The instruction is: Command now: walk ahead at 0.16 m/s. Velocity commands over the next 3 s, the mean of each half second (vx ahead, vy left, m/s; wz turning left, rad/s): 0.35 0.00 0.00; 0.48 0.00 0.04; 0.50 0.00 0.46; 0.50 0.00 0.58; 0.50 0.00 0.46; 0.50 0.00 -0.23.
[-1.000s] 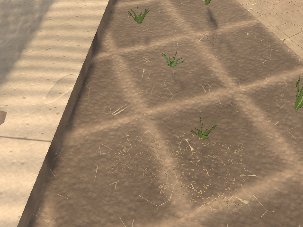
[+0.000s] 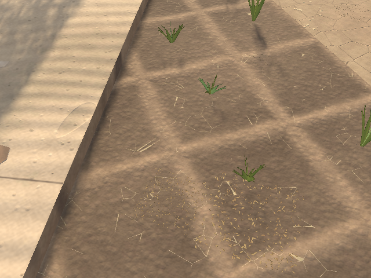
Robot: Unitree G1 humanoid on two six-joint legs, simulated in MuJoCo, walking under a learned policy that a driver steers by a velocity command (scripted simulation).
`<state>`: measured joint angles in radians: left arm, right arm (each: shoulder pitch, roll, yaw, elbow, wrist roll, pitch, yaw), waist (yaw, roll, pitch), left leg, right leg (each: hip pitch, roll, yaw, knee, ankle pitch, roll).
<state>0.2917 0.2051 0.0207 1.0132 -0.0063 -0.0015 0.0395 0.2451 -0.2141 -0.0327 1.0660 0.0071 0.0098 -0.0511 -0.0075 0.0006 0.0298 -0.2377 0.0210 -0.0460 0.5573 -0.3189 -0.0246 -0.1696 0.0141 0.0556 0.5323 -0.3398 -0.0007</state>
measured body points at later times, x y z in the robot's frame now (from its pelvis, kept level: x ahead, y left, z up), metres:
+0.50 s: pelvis +0.16 +0.02 +0.00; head +0.19 +0.03 +0.45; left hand +0.38 +0.24 -0.10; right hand +0.04 -0.21 -0.13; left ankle +0.01 +0.13 -0.73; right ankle +0.34 -0.12 -0.70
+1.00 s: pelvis +0.45 -0.02 +0.01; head +0.47 -0.01 +0.46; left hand +0.43 +0.25 -0.13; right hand +0.63 -0.26 -0.10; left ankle +0.65 +0.15 -0.68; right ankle +0.37 -0.11 -0.73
